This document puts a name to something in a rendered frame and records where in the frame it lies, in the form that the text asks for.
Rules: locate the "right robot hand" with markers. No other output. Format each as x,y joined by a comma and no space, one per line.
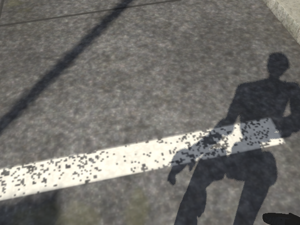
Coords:
281,219

